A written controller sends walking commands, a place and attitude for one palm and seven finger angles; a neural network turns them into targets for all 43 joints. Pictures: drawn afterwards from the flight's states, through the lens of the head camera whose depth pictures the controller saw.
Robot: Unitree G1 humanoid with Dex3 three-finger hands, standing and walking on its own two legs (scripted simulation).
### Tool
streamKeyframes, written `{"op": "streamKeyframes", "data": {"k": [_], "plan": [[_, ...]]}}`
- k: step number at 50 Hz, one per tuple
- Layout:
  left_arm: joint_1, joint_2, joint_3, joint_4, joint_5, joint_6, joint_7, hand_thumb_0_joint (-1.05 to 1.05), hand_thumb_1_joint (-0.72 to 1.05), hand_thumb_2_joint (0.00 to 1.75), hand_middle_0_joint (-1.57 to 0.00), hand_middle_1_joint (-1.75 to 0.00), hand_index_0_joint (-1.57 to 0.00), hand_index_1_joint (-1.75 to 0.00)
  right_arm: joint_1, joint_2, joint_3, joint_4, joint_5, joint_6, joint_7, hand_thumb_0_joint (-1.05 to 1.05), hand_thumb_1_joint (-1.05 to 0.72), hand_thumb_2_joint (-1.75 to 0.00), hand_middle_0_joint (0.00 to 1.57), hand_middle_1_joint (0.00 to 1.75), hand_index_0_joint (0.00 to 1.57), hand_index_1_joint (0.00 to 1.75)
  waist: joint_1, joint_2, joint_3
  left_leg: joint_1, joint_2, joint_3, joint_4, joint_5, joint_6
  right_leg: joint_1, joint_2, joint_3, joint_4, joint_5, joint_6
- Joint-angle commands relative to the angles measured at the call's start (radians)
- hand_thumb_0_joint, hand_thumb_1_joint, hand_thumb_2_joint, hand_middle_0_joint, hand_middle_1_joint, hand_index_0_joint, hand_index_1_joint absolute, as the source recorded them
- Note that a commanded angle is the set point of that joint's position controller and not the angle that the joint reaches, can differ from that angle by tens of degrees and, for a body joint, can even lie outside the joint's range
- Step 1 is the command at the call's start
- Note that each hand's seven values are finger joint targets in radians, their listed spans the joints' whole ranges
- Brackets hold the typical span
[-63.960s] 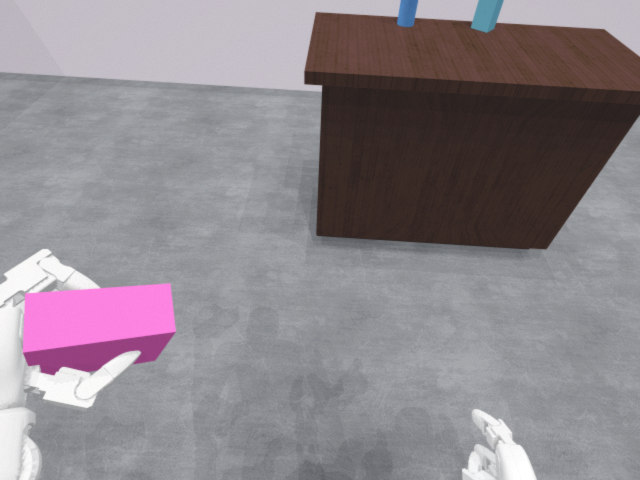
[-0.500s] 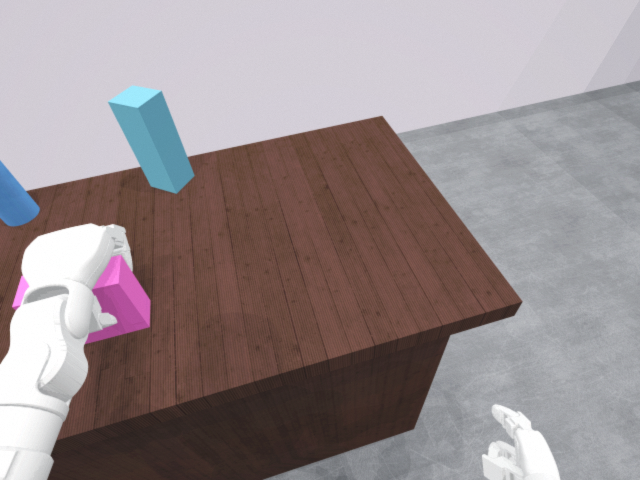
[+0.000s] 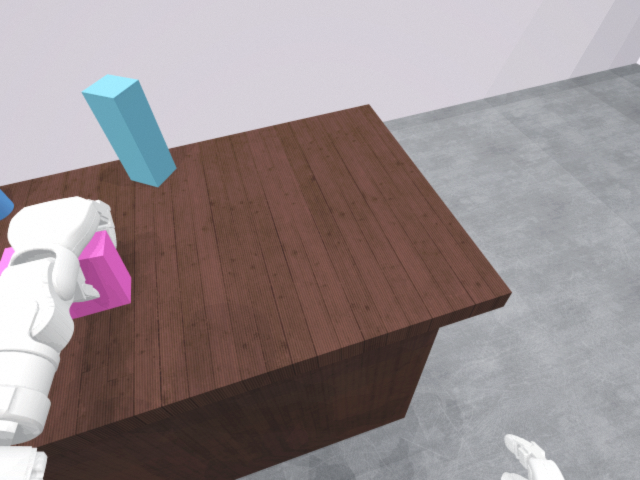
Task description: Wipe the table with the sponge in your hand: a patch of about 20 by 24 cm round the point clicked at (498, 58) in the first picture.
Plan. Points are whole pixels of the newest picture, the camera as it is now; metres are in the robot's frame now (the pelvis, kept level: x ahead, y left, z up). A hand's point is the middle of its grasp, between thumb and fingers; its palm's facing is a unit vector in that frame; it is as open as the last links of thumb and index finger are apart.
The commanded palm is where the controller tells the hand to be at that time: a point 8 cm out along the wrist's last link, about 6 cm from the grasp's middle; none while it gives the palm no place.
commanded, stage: wipe forward along the first lane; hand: left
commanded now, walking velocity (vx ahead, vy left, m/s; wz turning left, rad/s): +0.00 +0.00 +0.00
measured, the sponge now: (78, 286) +0.32 +0.37 +0.05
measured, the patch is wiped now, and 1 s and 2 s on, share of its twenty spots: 0.40 0.60 0.65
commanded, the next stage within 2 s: slide across to the middle lane in 0.38 s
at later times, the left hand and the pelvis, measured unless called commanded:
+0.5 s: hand (86, 224) +0.39 +0.37 +0.10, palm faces -0.15 +0.03 -0.99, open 9.1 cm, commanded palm +0.38 +0.36 +0.14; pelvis +0.00 +0.00 +0.00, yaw -1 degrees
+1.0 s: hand (123, 214) +0.41 +0.33 +0.10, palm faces -0.02 -0.03 -1.00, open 9.1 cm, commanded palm +0.39 +0.31 +0.16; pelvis +0.03 +0.02 +0.00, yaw +0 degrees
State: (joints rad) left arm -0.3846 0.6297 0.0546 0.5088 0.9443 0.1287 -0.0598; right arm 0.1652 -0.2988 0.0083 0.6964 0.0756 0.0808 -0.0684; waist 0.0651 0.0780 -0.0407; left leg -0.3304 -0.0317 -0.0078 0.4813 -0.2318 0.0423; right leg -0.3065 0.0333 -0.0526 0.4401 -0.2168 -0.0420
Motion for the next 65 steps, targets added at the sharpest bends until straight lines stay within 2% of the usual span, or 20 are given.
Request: {"op": "streamKeyframes", "data": {"k": [1, 10, 11, 12, 15, 17, 20, 23, 27, 30, 32, 38, 42, 43, 47, 49, 55, 57, 61, 65], "plan": [[-0.29, 0.255, 0.042, 0.008, 0.045, -0.015, 0.031, 0.0, 0.1, 1.3, -1.2, -1.6, -1.2, -1.6, -0.037, -0.142, -0.049, -0.114, -0.003, -0.037, -0.008, 0.0, -0.9, -0.9, 0.2, 0.3, 0.2, 0.3, -0.04, -0.096, -0.182, 0.059, -0.006, -0.023, -0.033, 0.119, 0.022, 0.041, -0.009, 0.052, -0.06, 0.098, -0.022], [-0.38, 0.297, 0.058, 0.113, 0.044, -0.077, 0.048, 0.0, 0.1, 1.3, -1.2, -1.6, -1.2, -1.6, 0.01, -0.148, -0.055, -0.106, 0.002, -0.029, -0.011, 0.0, -0.9, -0.9, 0.2, 0.3, 0.2, 0.3, -0.051, -0.098, -0.208, 0.021, -0.003, -0.015, -0.018, 0.101, 0.028, 0.041, -0.013, 0.063, -0.052, 0.104, -0.018], [-0.383, 0.333, 0.084, 0.142, 0.048, -0.08, 0.052, 0.0, 0.1, 1.3, -1.2, -1.6, -1.2, -1.6, 0.017, -0.151, -0.055, -0.1, 0.003, -0.026, -0.012, 0.0, -0.9, -0.9, 0.2, 0.3, 0.2, 0.3, -0.048, -0.11, -0.204, 0.006, -0.005, -0.015, -0.018, 0.083, 0.029, 0.041, -0.012, 0.067, -0.056, 0.086, -0.017], [-0.421, 0.363, 0.101, 0.146, 0.052, -0.09, 0.052, 0.0, 0.1, 1.3, -1.2, -1.6, -1.2, -1.6, 0.01, -0.151, -0.049, -0.104, 0.006, -0.028, -0.014, 0.0, -0.9, -0.9, 0.2, 0.3, 0.2, 0.3, -0.045, -0.093, -0.213, 0.005, -0.004, -0.018, -0.025, 0.089, 0.029, 0.039, -0.012, 0.072, -0.054, 0.086, -0.023], [-0.464, 0.325, 0.05, 0.189, 0.064, -0.101, 0.059, 0.0, 0.1, 1.3, -1.2, -1.6, -1.2, -1.6, 0.04, -0.153, -0.055, -0.093, 0.006, -0.025, -0.009, 0.0, -0.9, -0.9, 0.2, 0.3, 0.2, 0.3, -0.062, -0.073, -0.206, 0.007, -0.002, -0.015, -0.017, 0.079, 0.028, 0.013, -0.012, 0.063, -0.051, 0.075, -0.02], [-0.497, 0.372, 0.082, 0.208, 0.076, -0.111, 0.061, 0.0, 0.1, 1.3, -1.2, -1.6, -1.2, -1.6, 0.042, -0.154, -0.054, -0.089, 0.006, -0.024, -0.01, 0.0, -0.9, -0.9, 0.2, 0.3, 0.2, 0.3, -0.056, -0.055, -0.228, 0.006, -0.001, -0.02, -0.02, 0.089, 0.03, 0.01, -0.009, 0.072, -0.05, 0.076, -0.027], [-0.5, 0.33, 0.042, 0.236, 0.074, -0.121, 0.067, 0.0, 0.1, 1.3, -1.2, -1.6, -1.2, -1.6, 0.069, -0.156, -0.062, -0.085, 0.006, -0.019, -0.006, 0.0, -0.9, -0.9, 0.2, 0.3, 0.2, 0.3, -0.069, -0.074, -0.245, 0.006, 0.0, -0.014, -0.006, 0.092, 0.03, 0.016, -0.011, 0.07, -0.047, 0.095, -0.02], [-0.539, 0.361, 0.061, 0.27, 0.068, -0.133, 0.071, 0.0, 0.1, 1.3, -1.2, -1.6, -1.2, -1.6, 0.086, -0.161, -0.062, -0.076, 0.007, -0.017, -0.01, 0.0, -0.9, -0.9, 0.2, 0.3, 0.2, 0.3, -0.076, -0.092, -0.258, -0.001, 0.004, -0.019, -0.009, 0.092, 0.032, 0.017, -0.009, 0.069, -0.044, 0.096, -0.02], [-0.553, 0.328, 0.048, 0.203, 0.053, -0.154, 0.078, 0.0, 0.1, 1.3, -1.2, -1.6, -1.2, -1.6, 0.071, -0.15, -0.064, -0.088, 0.009, -0.02, -0.006, 0.0, -0.9, -0.9, 0.2, 0.3, 0.2, 0.3, -0.062, -0.038, -0.309, 0.045, 0.011, -0.023, -0.013, 0.158, 0.028, 0.036, -0.011, 0.075, -0.04, 0.149, -0.029], [-0.544, 0.267, 0.009, 0.177, 0.035, -0.146, 0.09, 0.0, 0.1, 1.3, -1.2, -1.6, -1.2, -1.6, 0.073, -0.146, -0.072, -0.084, 0.009, -0.016, -0.001, 0.0, -0.9, -0.9, 0.2, 0.3, 0.2, 0.3, -0.069, -0.052, -0.301, 0.075, 0.017, -0.025, -0.011, 0.166, 0.027, 0.028, -0.01, 0.066, -0.046, 0.143, -0.024], [-0.544, 0.288, 0.045, 0.12, 0.018, -0.147, 0.1, 0.0, 0.1, 1.3, -1.2, -1.6, -1.2, -1.6, 0.05, -0.143, -0.071, -0.089, 0.012, -0.02, -0.002, 0.0, -0.9, -0.9, 0.2, 0.3, 0.2, 0.3, -0.052, -0.031, -0.335, 0.103, 0.02, -0.034, -0.022, 0.218, 0.023, 0.049, -0.009, 0.068, -0.043, 0.177, -0.032], [-0.528, 0.219, 0.002, -0.003, 0.002, -0.066, 0.126, 0.0, 0.1, 1.3, -1.2, -1.6, -1.2, -1.6, 0.001, -0.137, -0.072, -0.094, 0.011, -0.023, 0.012, 0.0, -0.9, -0.9, 0.2, 0.3, 0.2, 0.3, -0.041, -0.013, -0.327, 0.174, 0.027, -0.047, -0.039, 0.315, 0.006, 0.064, -0.006, 0.045, -0.041, 0.211, -0.032], [-0.486, 0.229, 0.032, -0.076, 0.009, 0.014, 0.132, 0.0, 0.1, 1.3, -1.2, -1.6, -1.2, -1.6, -0.047, -0.131, -0.062, -0.109, 0.009, -0.023, 0.025, 0.0, -0.9, -0.9, 0.2, 0.3, 0.2, 0.3, -0.02, -0.026, -0.327, 0.192, 0.032, -0.057, -0.042, 0.439, -0.014, 0.095, -0.006, 0.035, -0.034, 0.275, -0.037], [-0.458, 0.179, -0.009, -0.075, 0.005, 0.04, 0.128, 0.0, 0.1, 1.3, -1.2, -1.6, -1.2, -1.6, -0.046, -0.129, -0.063, -0.112, 0.005, -0.021, 0.028, 0.0, -0.9, -0.9, 0.2, 0.3, 0.2, 0.3, -0.024, -0.027, -0.314, 0.201, 0.031, -0.055, -0.043, 0.443, -0.016, 0.098, -0.007, 0.03, -0.038, 0.274, -0.032], [-0.5, 0.194, -0.005, -0.118, 0.019, 0.103, 0.118, 0.0, 0.1, 1.3, -1.2, -1.6, -1.2, -1.6, -0.08, -0.125, -0.05, -0.121, 0.005, -0.017, 0.029, 0.0, -0.9, -0.9, 0.2, 0.3, 0.2, 0.3, -0.024, -0.03, -0.33, 0.22, 0.034, -0.062, -0.052, 0.46, -0.023, 0.105, -0.007, 0.028, -0.039, 0.273, -0.034], [-0.519, 0.151, -0.054, -0.099, 0.031, 0.134, 0.108, 0.0, 0.1, 1.3, -1.2, -1.6, -1.2, -1.6, -0.076, -0.122, -0.048, -0.116, 0.004, -0.012, 0.029, 0.0, -0.9, -0.9, 0.2, 0.3, 0.2, 0.3, -0.04, -0.041, -0.31, 0.225, 0.031, -0.062, -0.052, 0.432, -0.027, 0.091, -0.007, 0.019, -0.042, 0.254, -0.03], [-0.64, 0.039, -0.174, -0.118, 0.041, 0.16, 0.073, 0.0, 0.1, 1.3, -1.2, -1.6, -1.2, -1.6, -0.082, -0.108, -0.037, -0.125, 0.003, -0.014, 0.023, 0.0, -0.9, -0.9, 0.2, 0.3, 0.2, 0.3, -0.065, -0.004, -0.328, 0.284, 0.03, -0.084, -0.04, 0.444, -0.036, 0.051, -0.006, 0.012, -0.046, 0.229, -0.038], [-0.635, 0.074, -0.134, -0.122, 0.035, 0.156, 0.067, 0.0, 0.1, 1.3, -1.2, -1.6, -1.2, -1.6, -0.091, -0.109, -0.032, -0.127, 0.002, -0.017, 0.017, 0.0, -0.9, -0.9, 0.2, 0.3, 0.2, 0.3, -0.054, -0.013, -0.35, 0.285, 0.027, -0.079, -0.038, 0.461, -0.031, 0.079, -0.006, 0.02, -0.046, 0.263, -0.044], [-0.668, 0.044, -0.165, -0.098, 0.035, 0.157, 0.06, 0.0, 0.1, 1.3, -1.2, -1.6, -1.2, -1.6, -0.085, -0.106, -0.029, -0.119, 0.0, -0.011, 0.014, 0.0, -0.9, -0.9, 0.2, 0.3, 0.2, 0.3, -0.062, -0.031, -0.338, 0.271, 0.022, -0.07, -0.036, 0.441, -0.033, 0.083, -0.01, 0.016, -0.046, 0.271, -0.039], [-0.529, 0.042, -0.128, -0.135, 0.042, 0.156, 0.072, 0.0, 0.1, 1.3, -1.2, -1.6, -1.2, -1.6, -0.092, -0.104, -0.032, -0.135, -0.01, -0.004, 0.029, 0.0, -0.9, -0.9, 0.2, 0.3, 0.2, 0.3, -0.021, -0.006, -0.376, 0.281, 0.025, -0.072, -0.028, 0.559, -0.043, 0.126, -0.009, 0.014, -0.029, 0.32, -0.043]]}}
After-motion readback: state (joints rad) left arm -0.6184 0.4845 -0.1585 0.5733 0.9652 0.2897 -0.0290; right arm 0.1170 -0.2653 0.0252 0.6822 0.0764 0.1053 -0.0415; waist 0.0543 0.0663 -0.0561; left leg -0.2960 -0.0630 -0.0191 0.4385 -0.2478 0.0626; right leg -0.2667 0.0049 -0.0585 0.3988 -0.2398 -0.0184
